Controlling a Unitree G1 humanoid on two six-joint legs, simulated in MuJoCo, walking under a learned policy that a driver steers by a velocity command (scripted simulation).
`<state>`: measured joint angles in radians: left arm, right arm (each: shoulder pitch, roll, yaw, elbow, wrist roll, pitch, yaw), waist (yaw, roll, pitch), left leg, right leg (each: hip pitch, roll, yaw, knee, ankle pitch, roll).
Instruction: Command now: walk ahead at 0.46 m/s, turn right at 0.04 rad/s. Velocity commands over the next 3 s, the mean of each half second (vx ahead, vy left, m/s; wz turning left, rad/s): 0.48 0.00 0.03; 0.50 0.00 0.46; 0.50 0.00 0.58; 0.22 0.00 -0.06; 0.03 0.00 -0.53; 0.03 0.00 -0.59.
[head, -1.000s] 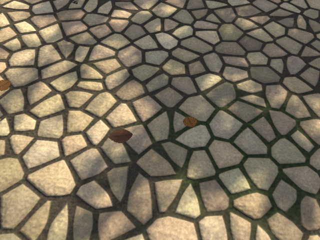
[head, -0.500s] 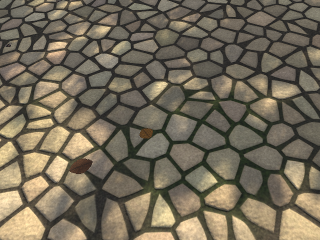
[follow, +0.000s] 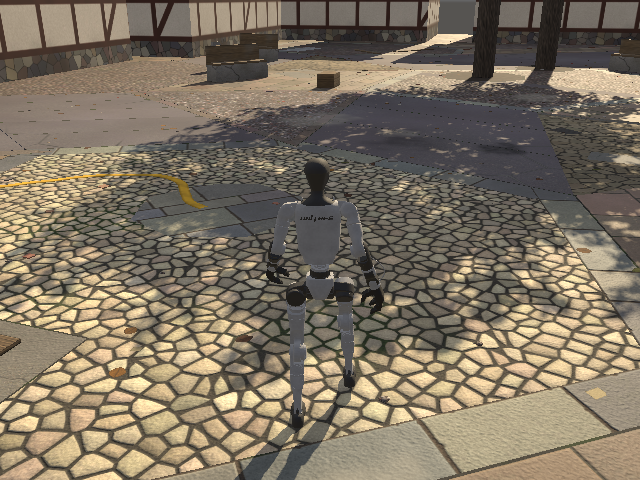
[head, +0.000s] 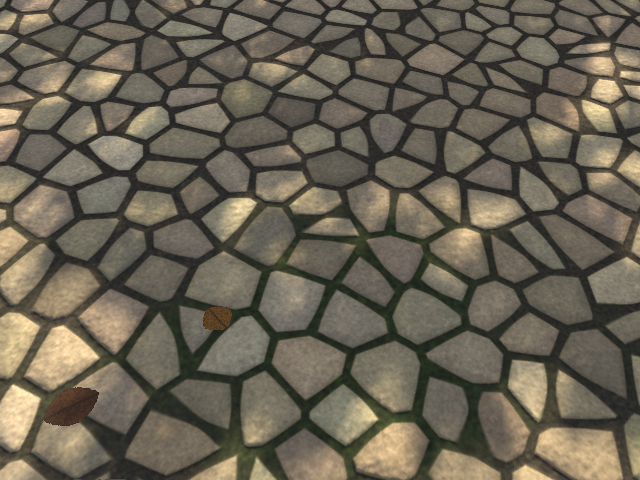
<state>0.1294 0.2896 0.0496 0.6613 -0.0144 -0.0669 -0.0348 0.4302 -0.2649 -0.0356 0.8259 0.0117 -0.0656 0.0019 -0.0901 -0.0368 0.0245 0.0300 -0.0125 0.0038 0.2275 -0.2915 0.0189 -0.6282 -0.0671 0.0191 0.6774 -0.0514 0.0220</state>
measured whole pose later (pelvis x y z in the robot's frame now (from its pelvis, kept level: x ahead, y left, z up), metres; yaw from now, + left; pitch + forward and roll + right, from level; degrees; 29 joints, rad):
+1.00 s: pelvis +0.57 +0.03 +0.00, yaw +18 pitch +2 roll +0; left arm 0.08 0.30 0.04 0.70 0.01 -0.09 0.00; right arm 0.34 -0.29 -0.06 0.70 0.02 -0.05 0.00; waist -0.06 -0.03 0.04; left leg -0.16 -0.11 -0.12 0.34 -0.21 0.08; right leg -0.66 -0.08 0.11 0.70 -0.02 0.07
